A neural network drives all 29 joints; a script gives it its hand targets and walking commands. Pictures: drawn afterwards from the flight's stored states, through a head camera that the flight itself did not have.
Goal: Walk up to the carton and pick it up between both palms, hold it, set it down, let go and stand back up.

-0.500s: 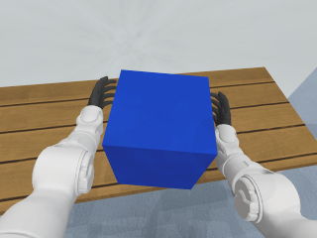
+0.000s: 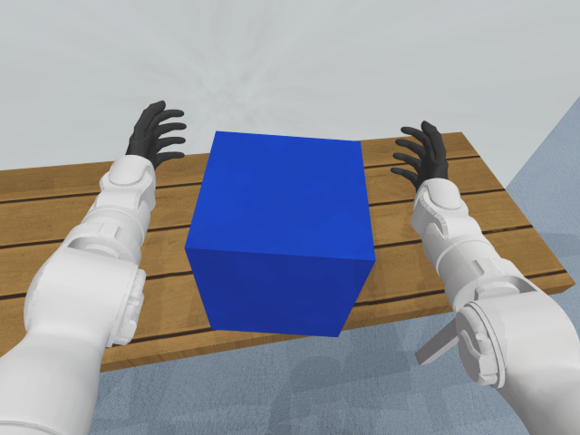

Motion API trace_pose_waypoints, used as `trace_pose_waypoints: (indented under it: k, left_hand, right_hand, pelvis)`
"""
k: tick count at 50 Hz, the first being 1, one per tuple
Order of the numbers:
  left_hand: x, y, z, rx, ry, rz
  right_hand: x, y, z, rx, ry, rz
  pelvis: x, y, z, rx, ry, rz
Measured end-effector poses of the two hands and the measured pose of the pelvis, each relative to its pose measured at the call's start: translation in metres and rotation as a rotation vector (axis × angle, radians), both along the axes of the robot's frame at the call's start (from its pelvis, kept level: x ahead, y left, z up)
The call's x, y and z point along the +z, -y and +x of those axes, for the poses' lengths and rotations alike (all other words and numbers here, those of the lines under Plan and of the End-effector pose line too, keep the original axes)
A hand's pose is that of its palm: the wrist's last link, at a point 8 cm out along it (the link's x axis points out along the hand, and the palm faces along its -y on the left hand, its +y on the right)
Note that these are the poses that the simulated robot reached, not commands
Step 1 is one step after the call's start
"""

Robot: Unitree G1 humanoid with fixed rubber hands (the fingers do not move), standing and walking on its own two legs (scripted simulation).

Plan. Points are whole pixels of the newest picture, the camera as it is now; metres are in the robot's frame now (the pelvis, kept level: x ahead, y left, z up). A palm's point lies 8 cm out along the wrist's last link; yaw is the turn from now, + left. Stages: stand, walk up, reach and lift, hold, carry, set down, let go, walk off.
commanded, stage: set down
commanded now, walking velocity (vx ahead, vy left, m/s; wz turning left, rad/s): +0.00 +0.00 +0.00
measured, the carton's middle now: (281, 241) +0.40 +0.01 +0.01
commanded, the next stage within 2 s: none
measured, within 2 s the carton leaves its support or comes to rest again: neither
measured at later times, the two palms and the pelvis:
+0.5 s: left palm (126, 124) +0.47 +0.20 +0.18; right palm (440, 154) +0.42 -0.19 +0.17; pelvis +0.01 -0.01 +0.02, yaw +1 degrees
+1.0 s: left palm (107, 202) +0.40 +0.23 +0.12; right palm (426, 221) +0.36 -0.18 +0.11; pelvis +0.01 +0.00 +0.02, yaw -1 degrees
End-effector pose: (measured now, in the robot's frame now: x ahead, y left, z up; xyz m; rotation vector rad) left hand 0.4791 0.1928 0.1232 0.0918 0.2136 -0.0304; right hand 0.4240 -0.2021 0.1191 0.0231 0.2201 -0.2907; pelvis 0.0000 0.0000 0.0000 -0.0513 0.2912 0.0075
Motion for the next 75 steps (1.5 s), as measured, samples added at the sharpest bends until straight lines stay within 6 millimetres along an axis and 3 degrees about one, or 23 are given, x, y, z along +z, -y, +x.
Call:
trace_pose_waypoints:
  k: [10, 21, 26, 38, 54, 61, 68, 75]
  left_hand:
    - [0.045, 0.0, 0.0, 0.023, -0.001, -0.02]
    - [0.066, -0.005, -0.001, 0.029, -0.01, -0.03]
    - [0.057, -0.004, -0.007, 0.006, -0.021, -0.019]
    - [0.005, -0.015, -0.042, -0.002, -0.054, -0.031]
    - [-0.01, -0.036, -0.084, 0.011, -0.044, -0.034]
    - [-0.027, -0.034, -0.097, 0.011, -0.067, -0.045]
    - [-0.028, -0.028, -0.099, -0.01, -0.044, -0.043]
    - [-0.042, -0.031, -0.119, -0.001, -0.056, -0.043]
  right_hand:
    - [0.039, -0.002, -0.002, -0.006, 0.0, -0.001]
    - [0.06, -0.005, -0.002, 0.001, -0.009, -0.002]
    - [0.05, -0.009, -0.007, 0.007, -0.013, 0.007]
    - [-0.008, -0.02, -0.047, -0.003, -0.024, 0.055]
    - [-0.014, -0.027, -0.073, 0.008, 0.007, 0.045]
    - [-0.033, -0.026, -0.087, -0.011, -0.036, 0.055]
    - [-0.035, -0.024, -0.094, -0.009, -0.016, 0.064]
    - [-0.051, -0.024, -0.117, -0.014, -0.024, 0.07]
  pelvis:
    - [0.011, 0.006, 0.0, 0.0, 0.078, 0.013]
    - [0.019, 0.013, 0.006, 0.006, 0.158, 0.021]
    - [0.021, 0.014, 0.01, 0.005, 0.199, 0.021]
    - [0.023, 0.012, 0.016, -0.013, 0.28, 0.019]
    - [0.023, 0.002, 0.013, -0.023, 0.338, 0.016]
    - [0.022, 0.002, 0.011, -0.014, 0.344, 0.017]
    - [0.022, 0.002, 0.01, -0.028, 0.349, 0.016]
    - [0.023, 0.006, 0.014, -0.033, 0.373, 0.016]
